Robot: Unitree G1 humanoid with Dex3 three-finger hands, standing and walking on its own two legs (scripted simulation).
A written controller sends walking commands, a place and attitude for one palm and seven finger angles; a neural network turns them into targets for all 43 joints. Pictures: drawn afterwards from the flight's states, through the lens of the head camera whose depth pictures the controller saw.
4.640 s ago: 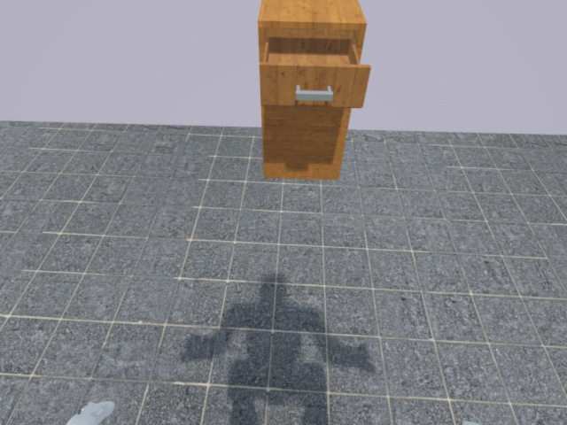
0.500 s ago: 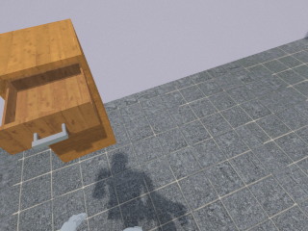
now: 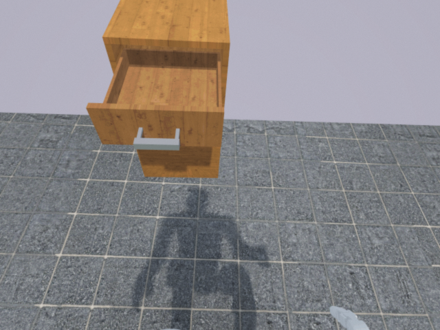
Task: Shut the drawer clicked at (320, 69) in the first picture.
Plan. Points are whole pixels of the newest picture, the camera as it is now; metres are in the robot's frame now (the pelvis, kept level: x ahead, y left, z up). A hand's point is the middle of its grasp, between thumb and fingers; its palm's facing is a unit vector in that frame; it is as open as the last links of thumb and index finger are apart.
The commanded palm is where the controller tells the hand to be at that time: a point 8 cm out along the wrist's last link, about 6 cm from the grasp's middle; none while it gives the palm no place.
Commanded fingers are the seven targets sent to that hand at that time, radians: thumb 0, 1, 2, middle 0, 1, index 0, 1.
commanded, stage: turn to face it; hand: left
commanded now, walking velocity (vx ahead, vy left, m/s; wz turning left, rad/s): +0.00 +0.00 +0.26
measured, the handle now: (158, 137) +0.56 +0.23 -0.07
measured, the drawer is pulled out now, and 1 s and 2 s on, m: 0.30 0.30 0.30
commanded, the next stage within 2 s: take the last steps up to it in 0.06 s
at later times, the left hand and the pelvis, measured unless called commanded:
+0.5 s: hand out of the picture +0.07 +0.17 -0.14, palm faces +0.11 -0.97 -0.23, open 7.4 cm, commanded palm none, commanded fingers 0.00 0.90 0.90 -0.20 -0.30 -0.20 -0.30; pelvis +0.02 -0.02 +0.01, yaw +6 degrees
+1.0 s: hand out of the picture +0.02 +0.16 -0.17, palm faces +0.24 -0.97 -0.11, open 7.4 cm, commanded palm none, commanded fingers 0.00 0.90 0.90 -0.20 -0.30 -0.20 -0.30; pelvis +0.16 +0.05 -0.01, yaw +6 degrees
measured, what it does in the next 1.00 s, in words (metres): walks ahead: right foot, then left foot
